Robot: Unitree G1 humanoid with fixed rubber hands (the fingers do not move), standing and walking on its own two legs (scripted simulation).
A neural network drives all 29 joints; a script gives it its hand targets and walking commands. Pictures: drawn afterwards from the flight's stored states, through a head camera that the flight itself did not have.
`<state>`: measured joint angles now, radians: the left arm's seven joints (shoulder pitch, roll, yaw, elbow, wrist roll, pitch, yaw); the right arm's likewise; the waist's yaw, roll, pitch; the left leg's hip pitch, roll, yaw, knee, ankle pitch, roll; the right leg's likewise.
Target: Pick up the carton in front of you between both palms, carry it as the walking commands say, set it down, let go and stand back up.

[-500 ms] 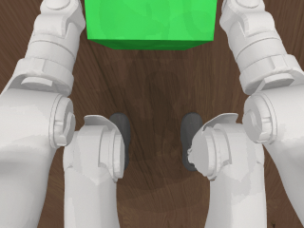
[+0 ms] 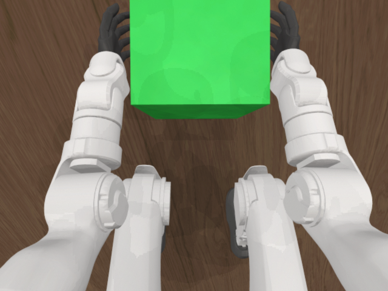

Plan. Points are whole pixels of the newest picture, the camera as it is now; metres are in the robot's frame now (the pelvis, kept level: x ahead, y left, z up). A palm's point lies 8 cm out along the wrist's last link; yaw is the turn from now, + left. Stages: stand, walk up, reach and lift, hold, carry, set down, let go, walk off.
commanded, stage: reach and lift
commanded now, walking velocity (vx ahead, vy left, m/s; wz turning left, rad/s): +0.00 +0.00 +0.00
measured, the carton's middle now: (197, 64) +0.53 +0.01 -0.16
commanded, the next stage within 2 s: none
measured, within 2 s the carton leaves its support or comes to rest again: neither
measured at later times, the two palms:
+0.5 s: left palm (64, 34) +0.48 +0.16 +0.07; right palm (348, 31) +0.48 -0.14 +0.07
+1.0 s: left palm out of the picture +0.43 +0.16 +0.23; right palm out of the picture +0.44 -0.14 +0.24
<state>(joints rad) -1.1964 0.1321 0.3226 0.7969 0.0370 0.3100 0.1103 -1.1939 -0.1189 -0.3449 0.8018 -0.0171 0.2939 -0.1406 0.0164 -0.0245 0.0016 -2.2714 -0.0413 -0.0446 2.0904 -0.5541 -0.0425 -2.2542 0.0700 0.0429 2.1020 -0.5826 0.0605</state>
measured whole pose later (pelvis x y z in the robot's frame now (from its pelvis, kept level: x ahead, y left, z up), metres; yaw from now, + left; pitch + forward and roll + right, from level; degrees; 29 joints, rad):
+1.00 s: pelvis +0.05 +0.00 +0.26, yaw +1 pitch +28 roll +0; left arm -0.59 -0.10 0.38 0.57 0.22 0.38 0.02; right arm -0.60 0.12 -0.40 0.58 -0.21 0.37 -0.05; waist 0.01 -0.01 -0.23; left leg -1.26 -0.03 -0.05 1.20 -0.43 -0.02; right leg -1.25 0.04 0.06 1.21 -0.46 0.02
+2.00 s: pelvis +0.08 +0.00 +0.38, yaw +1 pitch -4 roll +0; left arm -0.33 -0.17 0.30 0.35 0.30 0.62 -0.03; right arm -0.34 0.17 -0.32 0.37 -0.30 0.61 0.02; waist 0.01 -0.01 0.03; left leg -0.17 -0.01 -0.06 0.45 -0.20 -0.01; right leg -0.16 0.02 0.07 0.45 -0.22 0.01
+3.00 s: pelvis +0.08 +0.00 +0.38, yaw +1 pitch -8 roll +0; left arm -0.27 -0.15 0.22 0.20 0.26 0.77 -0.02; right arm -0.28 0.16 -0.24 0.22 -0.27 0.75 0.01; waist 0.00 0.00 0.05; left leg -0.06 -0.01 -0.06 0.38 -0.18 -0.01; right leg -0.05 0.01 0.07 0.39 -0.20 0.01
